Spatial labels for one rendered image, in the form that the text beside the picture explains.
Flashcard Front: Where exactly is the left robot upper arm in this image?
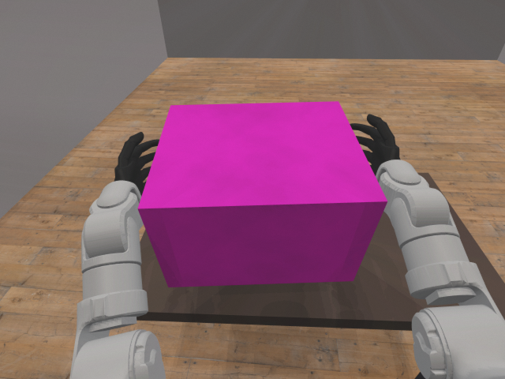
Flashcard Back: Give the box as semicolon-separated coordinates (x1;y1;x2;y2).
72;329;166;379

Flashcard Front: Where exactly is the carton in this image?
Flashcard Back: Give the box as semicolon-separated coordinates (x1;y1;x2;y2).
138;101;387;287

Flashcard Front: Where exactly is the left robot hand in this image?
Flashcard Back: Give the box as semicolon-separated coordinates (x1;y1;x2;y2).
114;132;159;196

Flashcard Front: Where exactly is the table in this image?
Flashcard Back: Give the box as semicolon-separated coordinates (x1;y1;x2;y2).
137;173;505;379

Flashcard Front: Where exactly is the robot left forearm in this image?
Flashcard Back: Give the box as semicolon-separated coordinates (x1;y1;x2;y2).
69;180;148;379

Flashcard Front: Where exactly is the right robot upper arm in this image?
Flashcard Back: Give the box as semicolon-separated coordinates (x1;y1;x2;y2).
412;305;505;379

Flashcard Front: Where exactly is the robot right forearm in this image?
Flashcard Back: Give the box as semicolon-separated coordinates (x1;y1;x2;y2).
376;159;505;325

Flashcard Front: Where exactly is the right robot hand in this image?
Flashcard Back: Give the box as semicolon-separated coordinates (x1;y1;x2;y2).
350;114;400;176

